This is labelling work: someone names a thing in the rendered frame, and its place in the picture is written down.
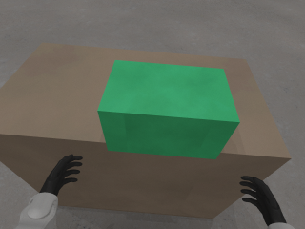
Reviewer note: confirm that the robot left forearm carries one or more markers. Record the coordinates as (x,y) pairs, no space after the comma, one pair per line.
(39,213)

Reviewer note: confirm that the pedestal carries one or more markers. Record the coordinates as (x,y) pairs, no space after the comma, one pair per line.
(49,110)

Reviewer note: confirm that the right robot hand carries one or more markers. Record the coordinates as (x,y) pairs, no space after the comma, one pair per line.
(266,202)

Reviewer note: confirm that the carton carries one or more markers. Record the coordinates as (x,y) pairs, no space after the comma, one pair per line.
(167,110)

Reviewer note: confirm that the left robot hand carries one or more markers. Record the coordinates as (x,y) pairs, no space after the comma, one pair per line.
(56,179)

